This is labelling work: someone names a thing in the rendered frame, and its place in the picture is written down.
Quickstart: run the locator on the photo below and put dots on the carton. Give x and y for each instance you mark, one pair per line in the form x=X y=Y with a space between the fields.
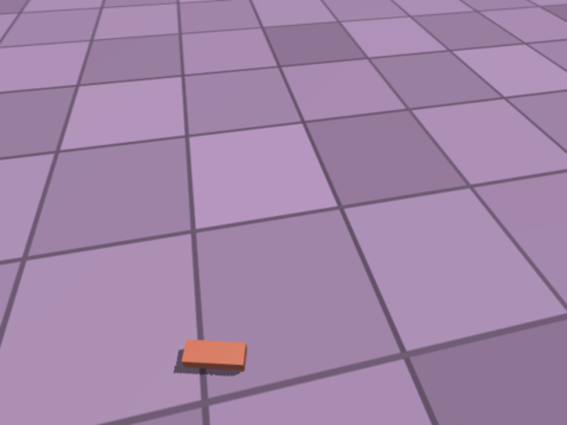
x=214 y=354

